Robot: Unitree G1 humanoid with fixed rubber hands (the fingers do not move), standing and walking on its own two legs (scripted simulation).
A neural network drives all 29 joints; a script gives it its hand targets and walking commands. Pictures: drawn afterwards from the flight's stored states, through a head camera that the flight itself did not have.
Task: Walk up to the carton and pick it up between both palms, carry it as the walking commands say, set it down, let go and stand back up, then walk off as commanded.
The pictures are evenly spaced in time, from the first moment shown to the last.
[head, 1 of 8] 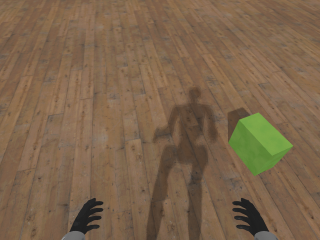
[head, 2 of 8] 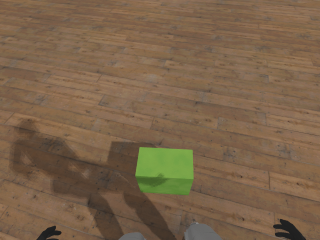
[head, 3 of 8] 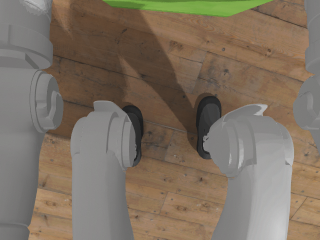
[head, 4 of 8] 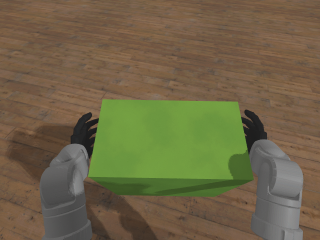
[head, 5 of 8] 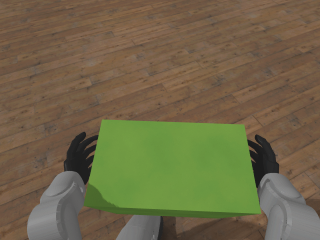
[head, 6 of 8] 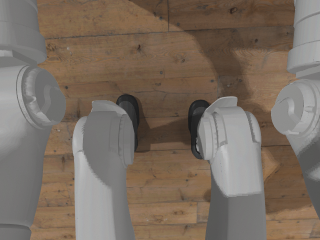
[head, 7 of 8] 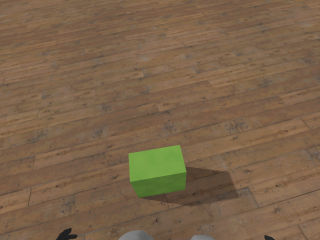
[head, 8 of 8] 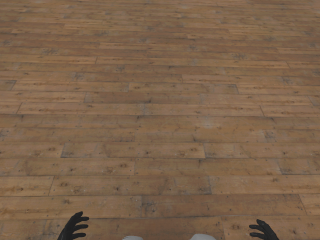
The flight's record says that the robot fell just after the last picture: no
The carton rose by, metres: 0.67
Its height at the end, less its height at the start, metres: +0.00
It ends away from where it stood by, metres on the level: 2.47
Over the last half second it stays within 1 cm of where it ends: yes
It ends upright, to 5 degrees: yes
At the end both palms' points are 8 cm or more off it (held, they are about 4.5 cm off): yes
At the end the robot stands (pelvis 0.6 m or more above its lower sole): yes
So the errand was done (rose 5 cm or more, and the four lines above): yes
